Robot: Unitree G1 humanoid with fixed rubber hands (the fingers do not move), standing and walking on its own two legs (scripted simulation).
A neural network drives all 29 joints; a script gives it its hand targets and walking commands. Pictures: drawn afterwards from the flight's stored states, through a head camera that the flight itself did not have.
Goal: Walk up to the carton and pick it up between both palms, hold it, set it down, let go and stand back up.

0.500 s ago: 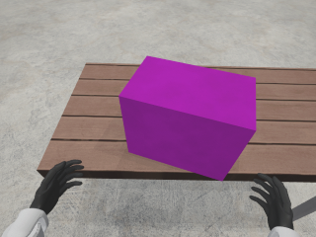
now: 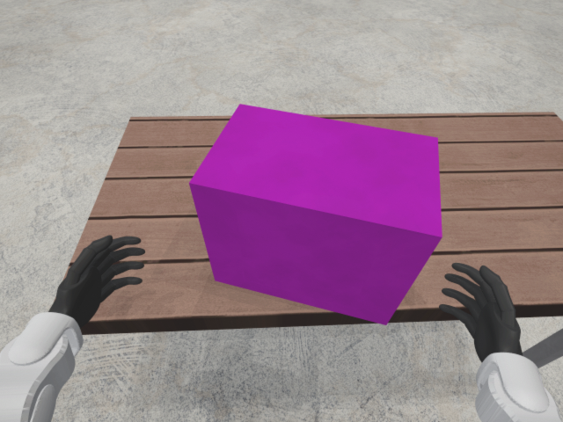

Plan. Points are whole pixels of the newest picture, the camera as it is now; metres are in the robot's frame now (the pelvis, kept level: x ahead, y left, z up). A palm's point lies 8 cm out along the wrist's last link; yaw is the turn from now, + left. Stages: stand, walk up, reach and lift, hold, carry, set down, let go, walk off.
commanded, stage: reach and lift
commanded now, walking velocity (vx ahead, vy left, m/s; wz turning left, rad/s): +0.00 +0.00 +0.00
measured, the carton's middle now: (314, 216) +0.39 -0.03 +0.06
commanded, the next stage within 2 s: none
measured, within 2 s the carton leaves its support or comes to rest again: neither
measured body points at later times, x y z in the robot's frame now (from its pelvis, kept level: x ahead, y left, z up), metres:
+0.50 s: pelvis -0.02 +0.00 +0.00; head -0.01 +0.02 +0.45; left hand +0.32 +0.25 +0.12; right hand +0.25 -0.24 +0.13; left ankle -0.01 +0.11 -0.75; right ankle -0.03 -0.15 -0.75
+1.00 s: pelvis -0.03 +0.00 +0.00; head -0.02 +0.03 +0.45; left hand +0.40 +0.23 +0.17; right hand +0.30 -0.26 +0.16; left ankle -0.01 +0.11 -0.75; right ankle -0.03 -0.15 -0.75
